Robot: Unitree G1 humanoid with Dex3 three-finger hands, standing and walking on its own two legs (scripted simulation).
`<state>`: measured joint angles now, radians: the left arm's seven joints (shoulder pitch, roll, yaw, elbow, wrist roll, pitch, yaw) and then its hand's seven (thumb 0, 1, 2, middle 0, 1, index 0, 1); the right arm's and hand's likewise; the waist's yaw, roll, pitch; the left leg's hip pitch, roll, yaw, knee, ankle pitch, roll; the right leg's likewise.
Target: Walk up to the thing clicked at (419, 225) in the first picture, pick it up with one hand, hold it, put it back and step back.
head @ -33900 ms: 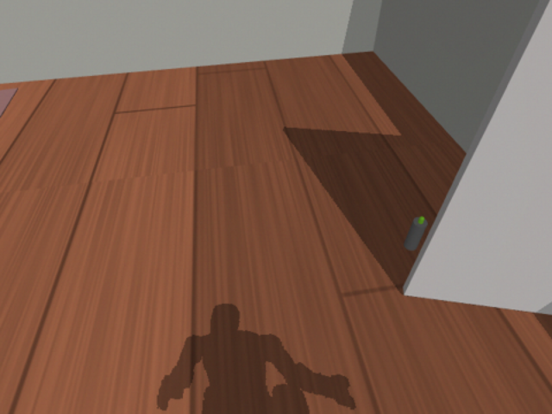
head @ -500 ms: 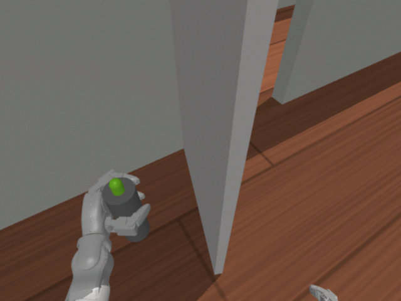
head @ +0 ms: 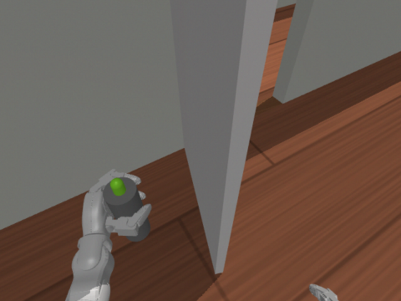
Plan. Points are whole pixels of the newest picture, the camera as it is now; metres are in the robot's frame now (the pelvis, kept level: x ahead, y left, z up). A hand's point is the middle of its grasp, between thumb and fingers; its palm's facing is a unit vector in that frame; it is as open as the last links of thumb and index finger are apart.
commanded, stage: hold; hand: left
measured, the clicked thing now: (128, 208) +0.33 +0.17 +0.03
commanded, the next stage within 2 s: crouch in 0.32 s
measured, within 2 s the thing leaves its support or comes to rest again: neither
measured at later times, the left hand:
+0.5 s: hand (132, 204) +0.33 +0.16 +0.04, palm faces +0.12 -0.99 -0.02, open 8.2 cm
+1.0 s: hand (141, 228) +0.35 +0.17 -0.13, palm faces +0.16 -0.99 -0.02, open 8.2 cm
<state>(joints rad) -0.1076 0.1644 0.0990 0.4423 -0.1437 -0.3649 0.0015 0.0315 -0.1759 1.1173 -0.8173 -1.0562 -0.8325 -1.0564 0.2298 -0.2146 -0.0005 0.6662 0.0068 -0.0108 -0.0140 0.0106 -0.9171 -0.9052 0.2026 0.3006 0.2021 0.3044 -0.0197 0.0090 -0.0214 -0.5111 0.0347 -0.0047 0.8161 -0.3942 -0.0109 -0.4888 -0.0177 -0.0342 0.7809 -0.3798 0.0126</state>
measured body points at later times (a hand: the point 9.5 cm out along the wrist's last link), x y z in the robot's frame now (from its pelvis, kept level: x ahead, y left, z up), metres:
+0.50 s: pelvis +0.00 +0.00 +0.00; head +0.04 +0.00 +0.45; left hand +0.31 +0.21 +0.05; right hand +0.13 -0.25 -0.11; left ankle +0.01 +0.12 -0.71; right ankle +0.01 -0.13 -0.71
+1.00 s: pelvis -0.03 +0.00 -0.12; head +0.10 +0.03 +0.31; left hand +0.34 +0.23 -0.13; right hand +0.10 -0.27 -0.23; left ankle +0.01 +0.12 -0.71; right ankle +0.01 -0.13 -0.71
